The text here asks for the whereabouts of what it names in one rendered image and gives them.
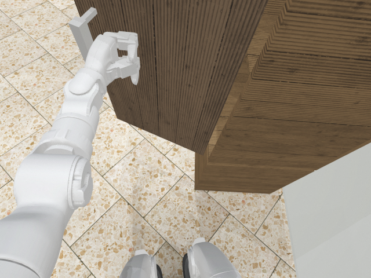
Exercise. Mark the cupboard door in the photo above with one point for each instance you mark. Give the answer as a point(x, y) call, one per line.
point(190, 54)

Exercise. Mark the robot left hand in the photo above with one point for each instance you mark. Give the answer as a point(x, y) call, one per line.
point(103, 56)

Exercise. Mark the robot thigh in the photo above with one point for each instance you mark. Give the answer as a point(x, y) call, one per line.
point(208, 261)
point(140, 266)

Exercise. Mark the robot left upper arm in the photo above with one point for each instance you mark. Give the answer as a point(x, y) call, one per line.
point(49, 188)

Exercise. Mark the robot right thigh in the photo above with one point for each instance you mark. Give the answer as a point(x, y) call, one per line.
point(208, 261)

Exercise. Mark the robot left thigh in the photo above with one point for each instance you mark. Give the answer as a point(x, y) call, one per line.
point(140, 266)

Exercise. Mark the left robot forearm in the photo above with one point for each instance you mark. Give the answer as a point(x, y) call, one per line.
point(75, 125)

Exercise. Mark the handle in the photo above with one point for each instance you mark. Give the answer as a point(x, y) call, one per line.
point(81, 32)

